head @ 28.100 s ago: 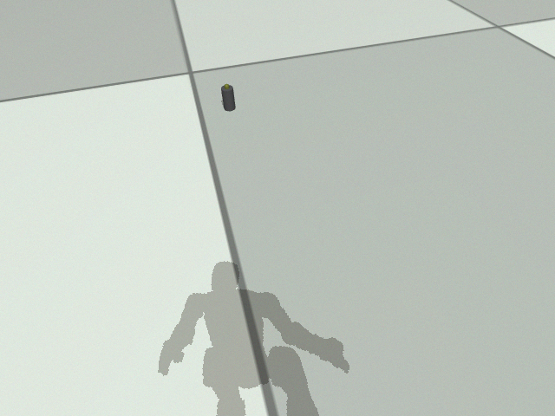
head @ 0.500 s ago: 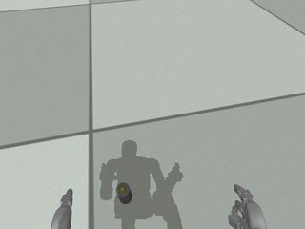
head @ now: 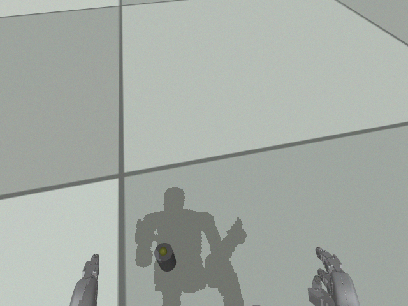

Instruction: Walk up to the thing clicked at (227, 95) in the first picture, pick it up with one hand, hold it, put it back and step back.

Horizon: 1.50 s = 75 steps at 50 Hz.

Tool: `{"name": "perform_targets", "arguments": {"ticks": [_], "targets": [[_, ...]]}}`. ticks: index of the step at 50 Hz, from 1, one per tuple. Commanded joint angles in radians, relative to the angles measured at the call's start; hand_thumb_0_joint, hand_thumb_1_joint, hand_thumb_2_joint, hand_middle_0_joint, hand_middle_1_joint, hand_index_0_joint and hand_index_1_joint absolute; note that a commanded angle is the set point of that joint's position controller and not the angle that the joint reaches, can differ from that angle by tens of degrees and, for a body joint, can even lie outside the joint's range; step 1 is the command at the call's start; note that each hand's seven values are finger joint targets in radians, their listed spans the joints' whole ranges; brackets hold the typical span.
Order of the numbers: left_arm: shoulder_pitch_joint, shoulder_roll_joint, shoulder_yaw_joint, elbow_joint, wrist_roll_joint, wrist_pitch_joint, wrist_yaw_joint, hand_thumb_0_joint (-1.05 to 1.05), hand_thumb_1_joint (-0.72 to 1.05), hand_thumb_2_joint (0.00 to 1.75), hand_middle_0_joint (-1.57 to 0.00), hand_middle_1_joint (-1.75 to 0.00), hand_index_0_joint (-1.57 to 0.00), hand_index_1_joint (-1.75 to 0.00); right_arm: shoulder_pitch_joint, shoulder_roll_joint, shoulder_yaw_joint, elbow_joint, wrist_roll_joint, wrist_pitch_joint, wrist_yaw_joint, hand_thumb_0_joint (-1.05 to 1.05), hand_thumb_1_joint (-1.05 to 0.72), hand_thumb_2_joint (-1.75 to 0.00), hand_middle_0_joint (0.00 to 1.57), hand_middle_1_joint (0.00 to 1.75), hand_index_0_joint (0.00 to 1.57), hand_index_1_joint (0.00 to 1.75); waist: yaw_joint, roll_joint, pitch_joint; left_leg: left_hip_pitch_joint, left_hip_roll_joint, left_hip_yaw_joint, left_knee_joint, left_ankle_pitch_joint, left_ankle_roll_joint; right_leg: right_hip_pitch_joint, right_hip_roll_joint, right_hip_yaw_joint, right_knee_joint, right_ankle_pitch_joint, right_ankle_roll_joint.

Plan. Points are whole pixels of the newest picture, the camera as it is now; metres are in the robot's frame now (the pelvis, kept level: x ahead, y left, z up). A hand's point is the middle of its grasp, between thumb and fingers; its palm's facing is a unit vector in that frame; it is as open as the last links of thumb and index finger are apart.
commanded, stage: home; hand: left
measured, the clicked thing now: (165, 256) +0.43 +0.19 -0.64
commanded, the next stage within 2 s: stand in 0.72 s
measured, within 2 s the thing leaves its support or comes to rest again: neither
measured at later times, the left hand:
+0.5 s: hand (118, 298) +0.17 +0.18 -0.06, palm faces +0.11 -0.95 -0.28, open 17.5 cm
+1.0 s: hand (114, 301) +0.17 +0.19 -0.06, palm faces +0.11 -0.95 -0.29, open 15.9 cm
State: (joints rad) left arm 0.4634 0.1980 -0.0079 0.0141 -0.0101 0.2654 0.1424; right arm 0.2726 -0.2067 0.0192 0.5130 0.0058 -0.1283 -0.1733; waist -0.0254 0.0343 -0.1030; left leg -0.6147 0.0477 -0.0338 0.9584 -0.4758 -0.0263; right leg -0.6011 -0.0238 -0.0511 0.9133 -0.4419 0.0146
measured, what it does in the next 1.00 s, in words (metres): stands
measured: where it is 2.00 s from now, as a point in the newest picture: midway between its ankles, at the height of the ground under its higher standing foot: outside the picture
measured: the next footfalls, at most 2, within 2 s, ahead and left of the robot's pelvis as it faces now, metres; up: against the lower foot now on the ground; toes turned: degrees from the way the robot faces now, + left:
none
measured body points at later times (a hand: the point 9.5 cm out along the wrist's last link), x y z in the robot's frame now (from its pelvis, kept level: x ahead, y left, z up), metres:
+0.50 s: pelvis +0.00 +0.00 +0.00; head +0.02 +0.00 +0.45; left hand +0.16 +0.23 -0.04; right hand +0.16 -0.24 -0.07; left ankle +0.01 +0.13 -0.69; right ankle +0.01 -0.13 -0.69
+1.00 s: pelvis +0.00 +0.01 +0.00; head +0.02 +0.01 +0.45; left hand +0.16 +0.24 -0.04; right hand +0.16 -0.23 -0.07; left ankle +0.01 +0.13 -0.69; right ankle +0.01 -0.13 -0.69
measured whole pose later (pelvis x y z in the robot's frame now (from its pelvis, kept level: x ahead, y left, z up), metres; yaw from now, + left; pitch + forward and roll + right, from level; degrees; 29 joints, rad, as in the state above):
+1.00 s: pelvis +0.00 +0.01 +0.00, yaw +0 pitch +7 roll -2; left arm 0.46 0.20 -0.01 0.02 -0.01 0.26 0.14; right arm 0.27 -0.20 0.02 0.53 0.00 -0.14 -0.17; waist -0.02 0.03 -0.10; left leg -0.61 0.04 -0.03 0.96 -0.48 -0.02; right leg -0.59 -0.03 -0.05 0.90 -0.44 0.02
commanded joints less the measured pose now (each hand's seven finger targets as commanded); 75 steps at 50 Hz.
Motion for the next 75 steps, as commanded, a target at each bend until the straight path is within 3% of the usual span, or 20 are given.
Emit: {"name": "perform_targets", "arguments": {"ticks": [1, 10, 14, 19, 26, 33, 38, 41, 43, 44, 51, 57, 58, 59, 60, 62, 65, 69, 73, 75], "targets": [[-0.029, 0.103, 0.062, -0.185, 0.012, -0.052, 0.008, 0.0, -0.56, 0.05, -0.05, -0.05, -0.05, -0.05, -0.065, -0.118, -0.049, -0.158, 0.002, -0.057, -0.016, 0.0, -0.9, -0.9, 0.2, 0.3, 0.2, 0.3, -0.001, -0.014, -0.09, 0.052, -0.041, 0.039, -0.153, 0.168, 0.029, 0.071, 0.033, -0.008, -0.164, 0.151, -0.012], [-0.04, 0.095, 0.054, -0.193, 0.011, -0.053, 0.006, 0.0, -0.55, 0.05, -0.05, -0.06, -0.05, -0.06, -0.065, -0.116, -0.047, -0.154, 0.002, -0.062, -0.016, 0.0, -0.9, -0.9, 0.2, 0.3, 0.2, 0.3, 0.0, -0.006, -0.087, 0.06, -0.04, 0.035, -0.159, 0.17, 0.027, 0.071, 0.035, -0.013, -0.161, 0.15, -0.013], [-0.017, 0.097, 0.057, -0.18, 0.013, -0.053, 0.006, 0.0, -0.58, 0.04, -0.05, -0.05, -0.05, -0.05, -0.059, -0.118, -0.051, -0.151, 0.001, -0.061, -0.02, 0.0, -0.9, -0.9, 0.2, 0.3, 0.2, 0.3, 0.0, -0.017, -0.109, 0.077, -0.037, 0.035, -0.15, 0.233, 0.026, 0.086, 0.037, -0.015, -0.147, 0.206, -0.014], [-0.034, 0.09, 0.052, -0.177, 0.011, -0.056, 0.006, 0.0, -0.57, 0.04, -0.05, -0.05, -0.05, -0.05, -0.07, -0.11, -0.044, -0.153, 0.0, -0.061, -0.016, 0.0, -0.9, -0.9, 0.2, 0.3, 0.2, 0.3, 0.007, -0.009, -0.073, 0.055, -0.039, 0.035, -0.159, 0.195, 0.025, 0.075, 0.035, -0.017, -0.157, 0.17, -0.015], [-0.015, 0.1, 0.061, -0.183, 0.012, -0.052, 0.006, 0.0, -0.56, 0.05, -0.05, -0.06, -0.05, -0.05, -0.061, -0.114, -0.048, -0.148, -0.001, -0.06, -0.016, 0.0, -0.9, -0.9, 0.2, 0.3, 0.2, 0.3, 0.008, 0.004, -0.111, 0.077, -0.039, 0.036, -0.149, 0.252, 0.025, 0.095, 0.034, -0.014, -0.147, 0.224, -0.015], [-0.046, 0.098, 0.052, -0.2, 0.01, -0.058, 0.004, 0.0, -0.56, 0.05, -0.05, -0.06, -0.05, -0.05, -0.071, -0.114, -0.044, -0.156, 0.0, -0.058, -0.013, 0.0, -0.9, -0.9, 0.2, 0.3, 0.2, 0.3, 0.007, 0.006, -0.068, 0.055, -0.04, 0.035, -0.17, 0.173, 0.027, 0.073, 0.033, -0.016, -0.163, 0.149, -0.017], [-0.028, 0.1, 0.059, -0.196, 0.011, -0.058, 0.008, 0.0, -0.54, 0.06, -0.05, -0.06, -0.05, -0.06, -0.066, -0.114, -0.046, -0.149, 0.0, -0.063, -0.014, 0.0, -0.9, -0.9, 0.2, 0.3, 0.2, 0.3, 0.012, 0.017, -0.077, 0.061, -0.036, 0.024, -0.18, 0.171, 0.023, 0.078, 0.037, -0.024, -0.152, 0.142, -0.021], [-0.024, 0.089, 0.053, -0.175, 0.013, -0.056, 0.008, 0.0, -0.55, 0.06, -0.05, -0.06, -0.05, -0.06, -0.061, -0.116, -0.05, -0.15, -0.002, -0.064, -0.015, 0.0, -0.9, -0.9, 0.2, 0.3, 0.2, 0.3, 0.0, -0.009, -0.089, 0.067, -0.036, 0.027, -0.166, 0.193, 0.025, 0.08, 0.037, -0.023, -0.152, 0.167, -0.017], [-0.042, 0.102, 0.062, -0.204, 0.012, -0.064, 0.007, 0.0, -0.39, 0.22, -0.2, -0.22, -0.2, -0.22, -0.064, -0.113, -0.045, -0.154, 0.0, -0.065, -0.015, 0.0, -0.9, -0.9, 0.2, 0.3, 0.2, 0.3, 0.004, -0.004, -0.088, 0.066, -0.039, 0.036, -0.157, 0.2, 0.026, 0.079, 0.033, -0.016, -0.159, 0.175, -0.016], [-0.026, 0.099, 0.059, -0.186, 0.014, -0.062, 0.006, 0.0, -0.31, 0.3, -0.2, -0.3, -0.2, -0.3, -0.064, -0.113, -0.047, -0.149, -0.002, -0.064, -0.017, 0.0, -0.9, -0.9, 0.2, 0.3, 0.2, 0.3, 0.002, -0.016, -0.09, 0.07, -0.039, 0.037, -0.153, 0.203, 0.027, 0.084, 0.032, -0.014, -0.162, 0.18, -0.014], [-0.037, 0.097, 0.054, -0.189, 0.014, -0.059, 0.007, 0.0, 0.25, 0.86, -0.2, -0.3, -0.2, -0.3, -0.067, -0.119, -0.049, -0.15, -0.002, -0.067, -0.015, 0.0, -0.9, -0.9, 0.2, 0.3, 0.2, 0.3, 0.007, -0.001, -0.084, 0.057, -0.032, 0.018, -0.186, 0.148, 0.025, 0.07, 0.039, -0.026, -0.152, 0.121, -0.021], [-0.024, 0.088, 0.046, -0.184, 0.014, -0.061, 0.007, 0.0, 0.73, 0.9, -0.2, -0.3, -0.2, -0.3, -0.057, -0.117, -0.049, -0.145, -0.002, -0.068, -0.016, 0.0, -0.9, -0.9, 0.2, 0.3, 0.2, 0.3, 0.004, -0.006, -0.088, 0.068, -0.033, 0.026, -0.165, 0.212, 0.023, 0.082, 0.037, -0.024, -0.145, 0.179, -0.02], [-0.195, 0.235, 0.099, 0.167, 0.102, -0.171, -0.043, 0.0, 0.81, 0.9, -0.2, -0.3, -0.2, -0.3, -0.113, -0.261, -0.082, 0.062, -0.112, 0.003, 0.044, 0.0, -0.9, -0.9, 0.2, 0.3, 0.2, 0.3, 0.043, -0.073, 0.041, 0.113, 0.002, -0.027, -0.201, 0.365, 0.063, 0.191, -0.047, 0.073, -0.171, 0.257, -0.076], [-0.159, 0.248, 0.106, 0.259, 0.112, -0.215, -0.069, 0.0, 0.89, 0.9, -0.2, -0.3, -0.2, -0.3, -0.085, -0.254, -0.092, 0.101, -0.12, 0.034, 0.075, 0.0, -0.9, -0.9, 0.2, 0.3, 0.2, 0.3, 0.042, -0.095, -0.032, 0.147, 0.003, -0.004, -0.18, 0.389, 0.082, 0.241, -0.067, 0.093, -0.172, 0.316, -0.098], [-0.168, 0.25, 0.103, 0.291, 0.109, -0.239, -0.08, 0.0, 0.9, 0.9, -0.2, -0.3, -0.2, -0.3, -0.087, -0.244, -0.09, 0.106, -0.113, 0.047, 0.088, 0.0, -0.9, -0.9, 0.2, 0.3, 0.2, 0.3, 0.035, -0.102, -0.052, 0.185, 0.002, -0.002, -0.178, 0.416, 0.09, 0.24, -0.069, 0.111, -0.167, 0.355, -0.108], [-0.19, 0.254, 0.089, 0.357, 0.082, -0.27, -0.101, 0.0, 0.9, 0.9, -0.2, -0.3, -0.2, -0.3, -0.099, -0.239, -0.091, 0.124, -0.085, 0.061, 0.113, 0.0, -0.9, -0.9, 0.2, 0.3, 0.2, 0.3, 0.035, -0.042, -0.028, 0.211, -0.001, -0.023, -0.239, 0.347, 0.098, 0.228, -0.068, 0.111, -0.193, 0.29, -0.098], [-0.217, 0.259, 0.085, 0.466, 0.059, -0.286, -0.112, 0.0, 0.9, 0.9, -0.2, -0.3, -0.2, -0.3, -0.118, -0.242, -0.098, 0.168, -0.053, 0.065, 0.143, 0.0, -0.9, -0.9, 0.2, 0.3, 0.2, 0.3, 0.044, -0.043, -0.029, 0.252, -0.003, -0.032, -0.272, 0.315, 0.082, 0.248, -0.073, 0.113, -0.228, 0.286, -0.086], [-0.26, 0.279, 0.082, 0.591, 0.059, -0.3, -0.11, 0.0, 0.9, 0.9, -0.2, -0.3, -0.2, -0.3, -0.132, -0.24, -0.103, 0.228, -0.057, 0.078, 0.152, 0.0, -0.9, -0.9, 0.2, 0.3, 0.2, 0.3, 0.038, -0.043, 0.004, 0.282, -0.006, -0.033, -0.318, 0.273, 0.079, 0.269, -0.085, 0.117, -0.297, 0.254, -0.073], [-0.279, 0.282, 0.078, 0.686, 0.049, -0.307, -0.108, 0.0, 0.9, 0.9, -0.2, -0.3, -0.2, -0.3, -0.123, -0.251, -0.101, 0.289, -0.055, 0.082, 0.155, 0.0, -0.9, -0.9, 0.2, 0.3, 0.2, 0.3, 0.04, -0.014, 0.037, 0.315, 0.015, -0.055, -0.388, 0.325, 0.079, 0.305, -0.078, 0.096, -0.317, 0.294, -0.062], [-0.283, 0.294, 0.075, 0.735, 0.05, -0.306, -0.106, 0.0, 0.9, 0.9, -0.2, -0.3, -0.2, -0.3, -0.122, -0.253, -0.101, 0.319, -0.049, 0.091, 0.154, 0.0, -0.9, -0.9, 0.2, 0.3, 0.2, 0.3, 0.033, -0.05, 0.07, 0.318, 0.01, -0.051, -0.415, 0.288, 0.072, 0.316, -0.09, 0.113, -0.382, 0.264, -0.064]]}}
